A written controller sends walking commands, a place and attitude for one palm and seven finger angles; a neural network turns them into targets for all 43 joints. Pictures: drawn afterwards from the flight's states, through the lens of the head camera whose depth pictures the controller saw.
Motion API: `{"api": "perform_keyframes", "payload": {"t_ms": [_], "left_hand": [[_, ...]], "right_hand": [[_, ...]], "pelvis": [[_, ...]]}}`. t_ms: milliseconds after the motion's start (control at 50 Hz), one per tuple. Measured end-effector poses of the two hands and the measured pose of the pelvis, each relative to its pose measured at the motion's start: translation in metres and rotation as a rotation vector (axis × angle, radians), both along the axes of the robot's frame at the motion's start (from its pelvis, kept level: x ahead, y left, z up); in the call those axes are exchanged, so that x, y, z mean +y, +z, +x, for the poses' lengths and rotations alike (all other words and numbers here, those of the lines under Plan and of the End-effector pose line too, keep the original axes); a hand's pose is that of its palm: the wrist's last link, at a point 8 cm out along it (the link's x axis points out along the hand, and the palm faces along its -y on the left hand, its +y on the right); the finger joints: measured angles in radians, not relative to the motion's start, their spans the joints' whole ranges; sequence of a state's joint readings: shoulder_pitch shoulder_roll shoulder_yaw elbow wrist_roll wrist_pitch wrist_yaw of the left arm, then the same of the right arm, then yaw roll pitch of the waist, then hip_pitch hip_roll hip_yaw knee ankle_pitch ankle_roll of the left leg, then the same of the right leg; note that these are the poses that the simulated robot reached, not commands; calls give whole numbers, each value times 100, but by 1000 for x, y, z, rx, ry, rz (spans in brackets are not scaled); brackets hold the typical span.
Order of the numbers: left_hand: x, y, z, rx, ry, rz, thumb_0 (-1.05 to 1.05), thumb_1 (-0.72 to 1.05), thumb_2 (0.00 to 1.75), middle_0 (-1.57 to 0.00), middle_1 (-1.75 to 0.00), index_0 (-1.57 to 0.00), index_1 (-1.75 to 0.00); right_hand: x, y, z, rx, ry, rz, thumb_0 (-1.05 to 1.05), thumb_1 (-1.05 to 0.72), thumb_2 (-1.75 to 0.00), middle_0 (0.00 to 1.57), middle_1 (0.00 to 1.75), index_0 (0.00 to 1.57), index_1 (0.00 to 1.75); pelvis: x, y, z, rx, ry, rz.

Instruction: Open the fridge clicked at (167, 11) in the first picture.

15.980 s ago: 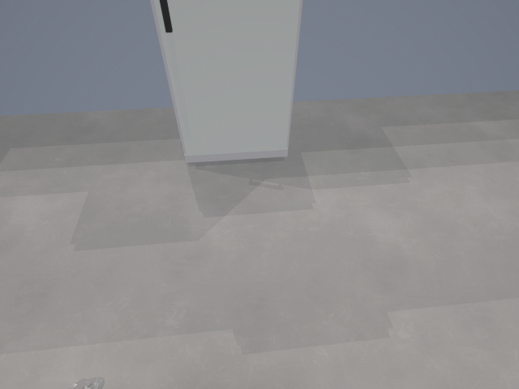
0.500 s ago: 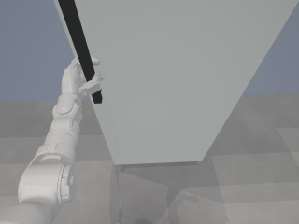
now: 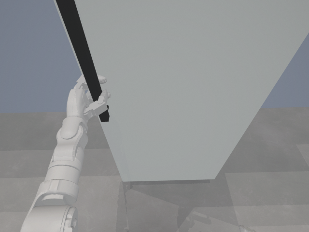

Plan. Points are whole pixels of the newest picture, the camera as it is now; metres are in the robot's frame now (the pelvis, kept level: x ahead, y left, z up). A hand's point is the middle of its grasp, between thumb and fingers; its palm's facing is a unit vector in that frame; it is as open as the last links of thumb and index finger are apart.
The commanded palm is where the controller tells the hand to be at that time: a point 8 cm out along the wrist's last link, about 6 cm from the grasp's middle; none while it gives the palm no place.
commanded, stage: pull the door a little, standing still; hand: left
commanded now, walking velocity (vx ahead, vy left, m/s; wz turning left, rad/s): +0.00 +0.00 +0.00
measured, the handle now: (88, 57) +0.47 +0.16 +0.22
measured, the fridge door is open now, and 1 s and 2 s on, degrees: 0 5 38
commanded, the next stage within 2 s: walk backward, drawing the door open in 0.32 s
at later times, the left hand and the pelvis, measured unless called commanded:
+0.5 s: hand (101, 110) +0.39 +0.14 +0.12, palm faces -0.01 -0.99 -0.10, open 6.4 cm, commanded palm +0.36 +0.19 +0.11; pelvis +0.07 +0.00 +0.02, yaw -8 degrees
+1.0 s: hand (103, 116) +0.37 +0.13 +0.12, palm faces +0.23 -0.95 -0.21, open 6.2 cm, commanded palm +0.33 +0.17 +0.11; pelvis +0.12 -0.03 +0.01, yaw +2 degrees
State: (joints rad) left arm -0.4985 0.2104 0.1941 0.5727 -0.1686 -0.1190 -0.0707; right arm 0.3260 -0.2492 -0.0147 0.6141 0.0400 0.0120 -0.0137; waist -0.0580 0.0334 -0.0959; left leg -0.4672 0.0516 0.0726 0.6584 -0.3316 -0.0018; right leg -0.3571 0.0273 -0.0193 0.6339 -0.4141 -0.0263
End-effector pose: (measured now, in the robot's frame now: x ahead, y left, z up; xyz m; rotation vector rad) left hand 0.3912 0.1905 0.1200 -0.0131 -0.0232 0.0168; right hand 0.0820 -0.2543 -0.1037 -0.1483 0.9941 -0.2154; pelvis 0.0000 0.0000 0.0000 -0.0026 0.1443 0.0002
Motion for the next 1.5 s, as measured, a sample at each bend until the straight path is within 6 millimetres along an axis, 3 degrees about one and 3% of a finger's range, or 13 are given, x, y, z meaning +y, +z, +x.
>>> {"api": "perform_keyframes", "payload": {"t_ms": [260, 440, 540, 640, 720, 800, 940, 1140, 1200, 1360, 1500], "left_hand": [[-1, 1, -5, 19, 5, 0, 1, 74, 78, -25, -138, -27, -135], [-2, 3, -19, 26, -26, 6, 1, 76, 77, -20, -134, -21, -132], [2, 6, -20, 11, -19, 164, -3, 67, 76, -29, -135, -26, -135], [1, 11, -19, 65, 20, 200, -3, 64, 78, -34, -132, -31, -138], [-2, 15, -20, 101, 71, 248, -3, 63, 79, -35, -129, -31, -139], [-4, 14, -23, 85, 110, 286, -5, 62, 79, -37, -129, -29, -140], [-12, 9, -42, 19, 198, 253, -5, 64, 80, -37, -132, -29, -140], [-21, 3, -75, -50, 211, 180, -3, 65, 81, -40, -137, -30, -138], [-24, 4, -88, -34, 223, 183, -3, 65, 80, -40, -136, -29, -138], [-44, 7, -129, 10, 320, 191, -2, 67, 79, -38, -132, -29, -139], [-70, 8, -171, 32, 461, 229, -3, 67, 81, -38, -130, -25, -138]], "right_hand": [[8, 15, 48, -96, 22, 31, 1, -90, -90, 20, 30, 20, 30], [10, 33, 83, -170, -40, 50, 1, -90, -90, 20, 30, 20, 30], [8, 36, 110, -132, -30, -15, 1, -90, -90, 20, 30, 20, 30], [10, 46, 139, -142, -13, -17, 1, -90, -90, 20, 29, 20, 30], [14, 42, 159, -183, -9, 43, 1, -90, -90, 20, 29, 20, 30], [12, 23, 182, -227, 7, 70, 1, -90, -90, 20, 30, 20, 30], [6, 12, 208, -223, 91, 52, 1, -90, -90, 20, 30, 20, 30], [-1, 32, 220, -273, 175, -32, 1, -90, -90, 20, 30, 20, 30], [2, 38, 214, -265, 212, -19, 1, -90, -90, 20, 29, 20, 30], [-2, 42, 201, -265, 331, 42, 1, -90, -90, 20, 30, 20, 30], [-49, 22, 190, -271, 363, 94, 1, -90, -90, 20, 30, 20, 30]], "pelvis": [[0, 7, 21, -9, -20, 7], [2, 17, 62, -14, -135, 2], [6, 24, 81, -42, -135, -3], [8, 36, 97, -77, -140, 0], [-2, 36, 109, -128, -143, 31], [-14, 20, 124, -157, -82, 56], [-27, 10, 119, -167, -4, 55], [-39, 1, 112, -169, 69, 15], [-48, 8, 103, -181, 122, 11], [-92, 17, 86, -164, 188, -18], [-143, 9, 63, -179, 232, -3]]}}
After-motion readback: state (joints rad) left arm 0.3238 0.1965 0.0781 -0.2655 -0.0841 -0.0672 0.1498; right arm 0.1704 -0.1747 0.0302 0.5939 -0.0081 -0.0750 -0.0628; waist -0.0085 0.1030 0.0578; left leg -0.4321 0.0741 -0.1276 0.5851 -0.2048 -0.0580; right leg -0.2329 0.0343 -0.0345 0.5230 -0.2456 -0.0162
